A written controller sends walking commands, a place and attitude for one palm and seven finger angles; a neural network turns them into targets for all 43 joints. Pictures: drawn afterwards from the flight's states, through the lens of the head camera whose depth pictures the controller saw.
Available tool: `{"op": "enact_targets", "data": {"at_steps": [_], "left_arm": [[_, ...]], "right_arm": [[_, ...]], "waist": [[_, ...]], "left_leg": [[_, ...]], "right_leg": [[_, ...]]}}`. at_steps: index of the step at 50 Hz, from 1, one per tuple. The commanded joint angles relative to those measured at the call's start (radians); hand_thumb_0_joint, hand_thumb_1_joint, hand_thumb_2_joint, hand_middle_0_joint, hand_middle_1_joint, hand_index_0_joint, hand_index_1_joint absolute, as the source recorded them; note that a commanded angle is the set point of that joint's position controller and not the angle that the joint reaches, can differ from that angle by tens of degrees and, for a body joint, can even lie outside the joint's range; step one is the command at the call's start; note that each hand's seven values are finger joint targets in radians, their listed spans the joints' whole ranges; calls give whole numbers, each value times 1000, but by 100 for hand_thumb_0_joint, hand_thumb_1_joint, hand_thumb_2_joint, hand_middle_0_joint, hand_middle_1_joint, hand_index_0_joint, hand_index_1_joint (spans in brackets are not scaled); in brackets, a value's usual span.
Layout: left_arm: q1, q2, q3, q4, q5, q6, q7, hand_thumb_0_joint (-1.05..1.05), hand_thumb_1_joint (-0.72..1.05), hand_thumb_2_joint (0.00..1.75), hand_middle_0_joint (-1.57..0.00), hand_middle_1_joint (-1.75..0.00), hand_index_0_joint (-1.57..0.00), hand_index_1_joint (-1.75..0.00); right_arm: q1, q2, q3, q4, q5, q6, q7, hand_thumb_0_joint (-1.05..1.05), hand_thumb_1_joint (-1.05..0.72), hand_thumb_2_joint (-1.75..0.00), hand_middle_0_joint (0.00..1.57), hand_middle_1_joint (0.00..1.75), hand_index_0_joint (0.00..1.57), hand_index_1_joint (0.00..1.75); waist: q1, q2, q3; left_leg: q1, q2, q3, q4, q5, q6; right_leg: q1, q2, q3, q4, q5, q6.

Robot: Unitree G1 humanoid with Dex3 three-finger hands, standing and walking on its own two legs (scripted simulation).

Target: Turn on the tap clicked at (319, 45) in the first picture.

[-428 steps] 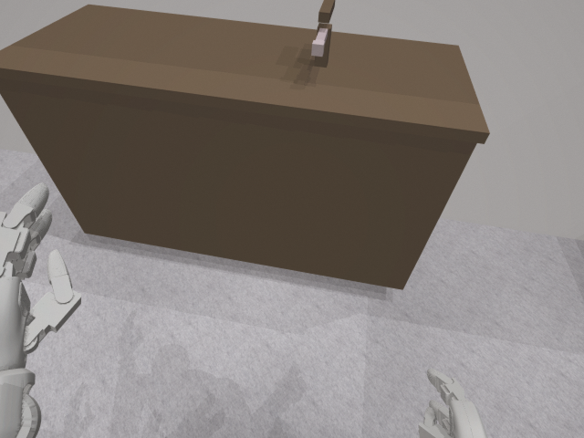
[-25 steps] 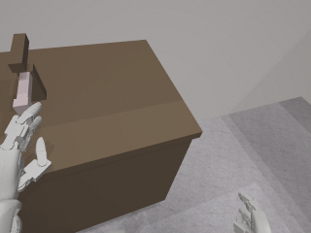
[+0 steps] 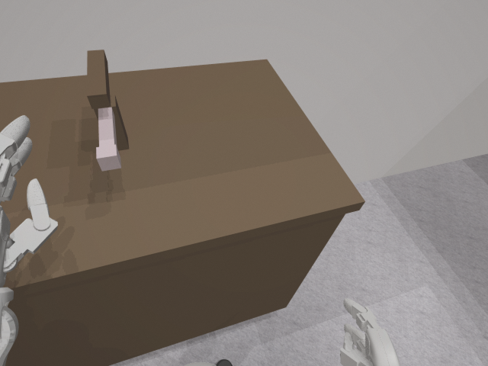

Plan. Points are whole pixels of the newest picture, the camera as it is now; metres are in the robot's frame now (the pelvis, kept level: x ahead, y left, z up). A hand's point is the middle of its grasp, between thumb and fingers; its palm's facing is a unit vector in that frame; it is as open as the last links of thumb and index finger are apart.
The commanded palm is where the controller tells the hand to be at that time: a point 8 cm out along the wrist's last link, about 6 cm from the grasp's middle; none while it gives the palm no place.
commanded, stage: come to a stop and stand still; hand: left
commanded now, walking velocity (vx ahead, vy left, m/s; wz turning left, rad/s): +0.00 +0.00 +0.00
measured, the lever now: (109, 157) +0.36 +0.26 +0.13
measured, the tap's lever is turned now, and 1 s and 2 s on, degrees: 0 0 0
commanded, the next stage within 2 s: look again from close up in 1.02 s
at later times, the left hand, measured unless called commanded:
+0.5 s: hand (2, 217) +0.21 +0.29 +0.19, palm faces +0.34 -0.82 -0.46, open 7.4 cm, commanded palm +0.16 +0.34 +0.18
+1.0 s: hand out of the picture +0.24 +0.34 +0.17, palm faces +0.39 -0.82 -0.42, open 7.4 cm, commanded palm +0.18 +0.36 +0.18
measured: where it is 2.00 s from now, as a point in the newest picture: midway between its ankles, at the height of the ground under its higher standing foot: outside the picture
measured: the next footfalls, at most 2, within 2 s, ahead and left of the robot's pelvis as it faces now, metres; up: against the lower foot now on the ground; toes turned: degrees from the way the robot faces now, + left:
right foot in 0.02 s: +0.05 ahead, -0.04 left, +0.00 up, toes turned -3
left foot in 0.58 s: +0.06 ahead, +0.14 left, +0.00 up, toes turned +1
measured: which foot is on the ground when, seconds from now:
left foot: down 0.00-0.44, up 0.46-0.56, down 0.58-1.00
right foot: up 0.00-0.00, down 0.02-1.00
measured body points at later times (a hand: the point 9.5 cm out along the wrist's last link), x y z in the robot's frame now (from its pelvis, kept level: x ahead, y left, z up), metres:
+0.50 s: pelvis +0.00 +0.06 +0.00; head +0.03 +0.07 +0.44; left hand +0.19 +0.34 +0.21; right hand +0.16 -0.17 -0.09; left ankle +0.06 +0.10 -0.72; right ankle +0.01 -0.04 -0.74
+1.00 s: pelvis +0.02 +0.08 +0.00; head +0.04 +0.09 +0.45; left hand +0.21 +0.38 +0.19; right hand +0.20 -0.14 -0.08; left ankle +0.05 +0.16 -0.74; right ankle +0.01 -0.04 -0.74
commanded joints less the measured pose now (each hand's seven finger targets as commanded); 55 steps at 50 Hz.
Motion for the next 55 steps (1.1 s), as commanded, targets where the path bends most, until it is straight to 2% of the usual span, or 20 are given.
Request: {"op": "enact_targets", "data": {"at_steps": [1,4,5,7,9,12,15,18,20,21,23,24,26,28,30,33,36,42,47,55], "left_arm": [[-16,178,105,-200,-6,-65,8,0,90,90,-20,-30,-20,-30],[-13,142,86,-102,-33,-35,4,0,90,90,-20,-30,-20,-30],[-30,109,58,-74,-43,-24,0,0,90,90,-20,-30,-20,-30],[-23,123,78,-39,-40,-10,10,0,90,90,-20,-30,-20,-30],[-106,148,73,-108,-23,-29,20,0,90,90,-20,-30,-20,-30],[-169,211,93,-247,-10,-50,21,0,90,90,-20,-30,-20,-30],[-96,182,84,-337,-13,-54,25,0,90,90,-20,-30,-20,-30],[42,180,112,-307,-19,-59,26,0,90,90,-20,-30,-20,-30],[70,184,126,-236,-21,-57,20,0,90,90,-20,-30,-20,-30],[65,191,132,-199,-26,-56,21,0,90,90,-20,-30,-20,-30],[63,158,133,-119,-51,-36,21,0,90,90,-20,-30,-20,-30],[54,144,133,-95,-58,-18,22,0,90,90,-20,-30,-20,-30],[43,145,128,-54,-53,-9,27,0,90,90,-20,-30,-20,-30],[-33,125,65,-88,-37,-27,33,0,90,90,-20,-30,-20,-30],[-113,145,40,-197,-12,-43,35,0,90,90,-20,-30,-20,-30],[-149,150,34,-267,2,-57,23,0,90,90,-20,-30,-20,-30],[-71,186,86,-272,0,-66,35,0,90,90,-20,-30,-20,-30],[93,170,133,-167,-28,-73,41,0,90,90,-20,-30,-20,-30],[81,130,78,-112,-35,-50,29,0,90,90,-20,-30,-20,-30],[-58,152,45,-188,-27,-46,42,0,90,90,-20,-30,-20,-30]], "right_arm": [[-75,-162,-70,-153,5,-17,-11,0,-90,-90,20,30,20,30],[-67,-177,-85,-145,31,13,-27,0,-90,-90,20,30,20,30],[-64,-171,-81,-128,35,21,-27,0,-90,-90,20,30,20,30],[-88,-161,-66,-114,41,23,-33,0,-90,-90,20,30,20,30],[-99,-192,-69,-115,34,18,-45,0,-90,-90,20,30,20,30],[-142,-158,-56,-132,17,-9,-41,0,-90,-90,20,30,20,30],[-124,-167,-83,-143,-6,-34,-27,0,-90,-90,20,30,20,30],[-99,-163,-87,-154,-7,-40,-17,0,-90,-90,20,30,20,30],[-68,-154,-84,-149,11,-11,-19,0,-90,-90,20,30,20,30],[-52,-152,-85,-142,26,12,-26,0,-90,-90,20,30,20,30],[-59,-157,-80,-144,41,29,-29,0,-90,-90,20,30,20,30],[-45,-156,-90,-131,49,16,-33,0,-90,-90,20,30,20,30],[-73,-153,-79,-106,43,30,-40,0,-90,-90,20,30,20,30],[-100,-157,-54,-72,26,28,-56,0,-90,-90,20,30,20,30],[-121,-171,-58,-103,25,0,-62,0,-90,-90,20,30,20,30],[-152,-149,-38,-114,14,-24,-57,0,-90,-90,20,30,20,30],[-114,-164,-59,-120,22,-45,-51,0,-90,-90,20,30,20,30],[-93,-160,-63,-112,23,-25,-52,0,-90,-90,20,30,20,30],[-98,-165,-60,-113,33,2,-58,0,-90,-90,20,30,20,30],[-123,-174,-58,-123,28,12,-70,0,-90,-90,20,30,20,30]], "waist": [[-14,100,-214],[-34,-159,-112],[-52,-197,-68],[-62,-139,-93],[-50,195,-121],[-30,283,-107],[5,218,-123],[8,259,-190],[-7,41,-213],[-22,-112,-226],[-31,-243,-197],[-44,-258,-153],[-64,-157,-127],[-63,152,-142],[-26,276,-113],[-22,184,-38],[-15,68,-124],[-26,150,-242],[-33,62,-232],[-27,72,-163]], "left_leg": [[64,130,-163,-59,-385,-146],[144,65,-167,402,-297,-89],[132,93,-206,401,-291,-78],[163,110,-212,188,-221,-70],[148,172,-317,-59,-109,-47],[106,269,-534,-299,-493,-82],[72,198,-326,-335,-273,-240],[35,130,-188,-254,-169,-233],[27,83,-146,-14,-271,-171],[57,47,-116,235,-321,-113],[-44,53,-211,532,-336,-78],[-17,107,-280,483,-352,-78],[79,109,-200,214,-252,-75],[169,79,-153,15,-92,-59],[59,203,-310,-40,-8,21],[-120,231,-448,-181,-317,23],[-58,167,-311,-76,-211,-8],[99,151,-262,-36,66,-67],[137,156,-239,-11,164,-74],[63,144,-251,-44,-52,-45]], "right_leg": [[142,-63,38,-255,125,-46],[-264,-311,285,-302,-17,-169],[-323,-336,258,-274,-16,-168],[-281,-257,184,-95,72,-111],[-188,-82,65,116,63,-8],[-222,-20,96,343,-85,16],[-78,-14,17,223,-15,1],[133,-4,-47,-72,22,-23],[193,-95,15,-244,183,-60],[99,-224,120,-236,236,-110],[-44,-418,326,-252,241,-194],[-140,-433,313,-199,226,-181],[-201,-334,218,-107,128,-124],[-174,-172,78,50,118,-37],[-103,-86,36,102,56,17],[25,-73,49,26,47,17],[121,-110,73,-99,169,2],[105,-118,56,-86,288,-5],[80,-130,54,-114,347,3],[89,-159,88,-166,277,-6]]}}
